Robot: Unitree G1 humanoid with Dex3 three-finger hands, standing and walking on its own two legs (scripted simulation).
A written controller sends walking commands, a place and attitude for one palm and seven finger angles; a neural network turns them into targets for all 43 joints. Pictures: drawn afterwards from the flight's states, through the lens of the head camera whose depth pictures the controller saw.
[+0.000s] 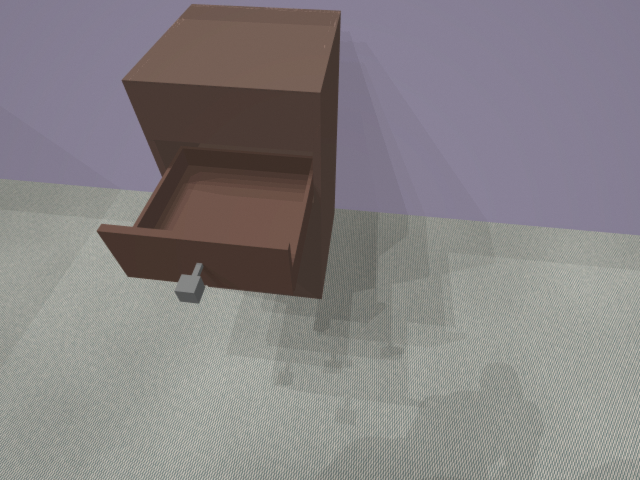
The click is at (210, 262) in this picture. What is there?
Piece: drawer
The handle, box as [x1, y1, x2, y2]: [174, 263, 204, 303]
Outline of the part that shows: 201,263 196,263 191,275 181,274 174,290 180,301 198,303 204,288 204,285 199,275 203,266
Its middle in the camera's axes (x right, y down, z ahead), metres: -0.26 +0.09 +0.79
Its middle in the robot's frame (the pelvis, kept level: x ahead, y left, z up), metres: +0.50 +0.30 -0.19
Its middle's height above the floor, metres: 0.59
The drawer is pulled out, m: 0.30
